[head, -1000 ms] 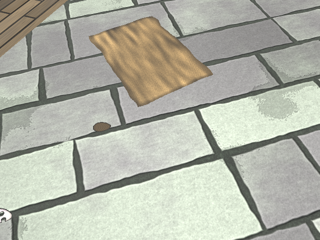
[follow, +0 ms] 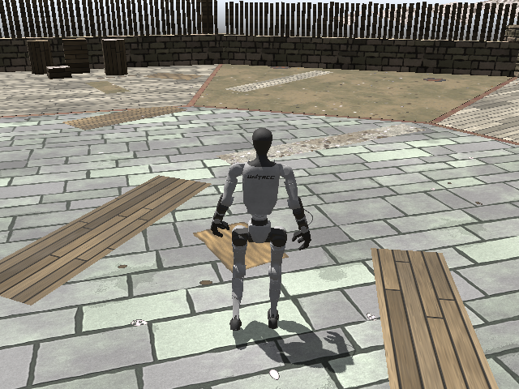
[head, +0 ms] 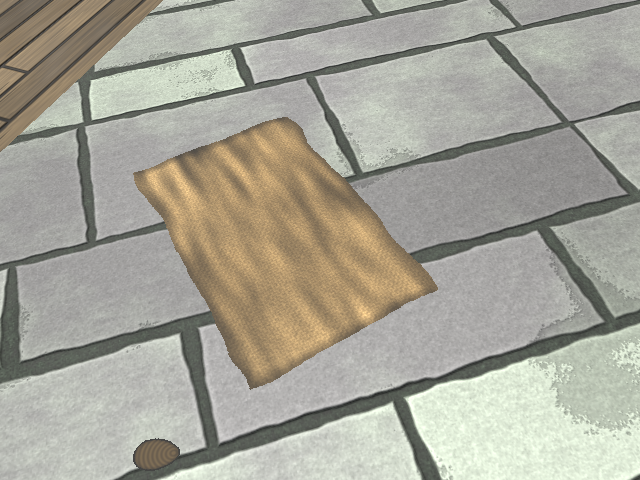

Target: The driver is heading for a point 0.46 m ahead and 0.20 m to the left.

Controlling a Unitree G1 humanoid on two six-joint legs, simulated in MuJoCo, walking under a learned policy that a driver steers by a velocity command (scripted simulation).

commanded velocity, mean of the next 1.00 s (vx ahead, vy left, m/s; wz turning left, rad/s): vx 0.35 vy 0.00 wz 0.28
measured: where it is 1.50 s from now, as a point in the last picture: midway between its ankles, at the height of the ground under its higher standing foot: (296, 467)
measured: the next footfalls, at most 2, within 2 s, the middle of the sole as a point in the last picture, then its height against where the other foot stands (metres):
left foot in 0.44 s outside the picture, level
right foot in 0.86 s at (336, 407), level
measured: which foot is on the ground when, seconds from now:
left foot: up 0.00-0.42, down 0.44-0.90, up 0.92-1.00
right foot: down 0.00-0.44, up 0.46-0.84, down 0.86-1.00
